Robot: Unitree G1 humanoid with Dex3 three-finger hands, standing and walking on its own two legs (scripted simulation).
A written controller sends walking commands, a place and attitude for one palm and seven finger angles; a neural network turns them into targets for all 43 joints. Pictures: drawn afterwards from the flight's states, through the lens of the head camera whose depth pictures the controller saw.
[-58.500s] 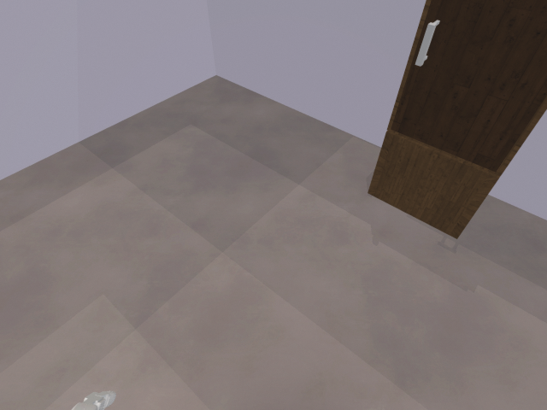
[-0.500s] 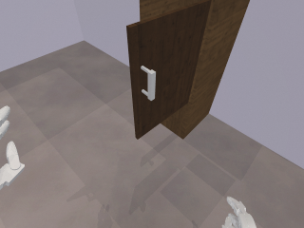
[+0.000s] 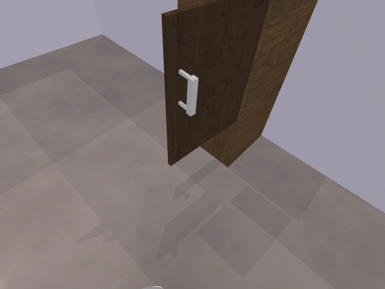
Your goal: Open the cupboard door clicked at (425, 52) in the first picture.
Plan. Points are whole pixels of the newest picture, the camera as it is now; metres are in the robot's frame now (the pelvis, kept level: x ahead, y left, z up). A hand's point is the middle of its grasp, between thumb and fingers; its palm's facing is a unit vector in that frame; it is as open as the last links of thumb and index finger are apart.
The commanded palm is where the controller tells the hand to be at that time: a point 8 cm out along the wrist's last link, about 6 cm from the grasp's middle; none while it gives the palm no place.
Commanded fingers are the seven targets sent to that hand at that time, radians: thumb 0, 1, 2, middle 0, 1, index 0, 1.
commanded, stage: let the arm hang, fingers relaxed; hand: left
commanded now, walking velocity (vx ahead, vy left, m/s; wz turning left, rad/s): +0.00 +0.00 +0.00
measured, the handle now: (187, 93) +0.63 +0.04 +0.04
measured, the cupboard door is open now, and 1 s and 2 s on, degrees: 86 86 86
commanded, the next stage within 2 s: look to check the result in 0.78 s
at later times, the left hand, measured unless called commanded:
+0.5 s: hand out of the picture -0.02 +0.16 -0.16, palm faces +0.03 -0.98 -0.21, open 7.4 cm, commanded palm none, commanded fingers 0.00 0.90 0.90 -0.20 -0.30 -0.20 -0.30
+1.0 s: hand out of the picture +0.01 +0.14 -0.17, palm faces +0.04 -0.98 -0.19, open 7.4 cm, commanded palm none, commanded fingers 0.00 0.90 0.90 -0.20 -0.30 -0.20 -0.30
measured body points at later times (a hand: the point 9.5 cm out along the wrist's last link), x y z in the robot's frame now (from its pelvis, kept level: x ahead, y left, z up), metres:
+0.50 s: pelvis +0.02 -0.01 +0.01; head +0.02 -0.03 +0.46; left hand -0.02 +0.21 -0.15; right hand +0.00 -0.22 -0.17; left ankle +0.09 +0.10 -0.73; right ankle -0.03 -0.10 -0.73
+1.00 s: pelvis +0.04 -0.03 +0.01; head +0.05 -0.04 +0.46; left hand +0.01 +0.19 -0.15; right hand +0.03 -0.24 -0.16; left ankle +0.09 +0.10 -0.73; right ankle -0.03 -0.10 -0.73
